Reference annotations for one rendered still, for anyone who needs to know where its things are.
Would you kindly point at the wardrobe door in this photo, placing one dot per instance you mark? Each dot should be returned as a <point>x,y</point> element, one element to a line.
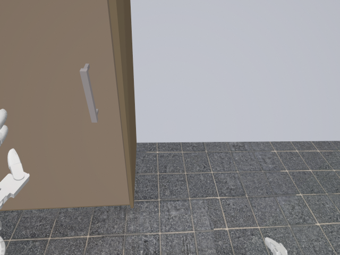
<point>71,161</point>

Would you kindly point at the handle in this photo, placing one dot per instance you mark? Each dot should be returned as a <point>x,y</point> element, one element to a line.
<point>88,93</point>

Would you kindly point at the left robot hand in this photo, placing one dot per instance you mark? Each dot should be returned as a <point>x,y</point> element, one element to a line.
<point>12,184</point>

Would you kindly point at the right robot hand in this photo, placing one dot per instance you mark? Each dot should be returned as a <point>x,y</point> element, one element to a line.
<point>276,248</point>

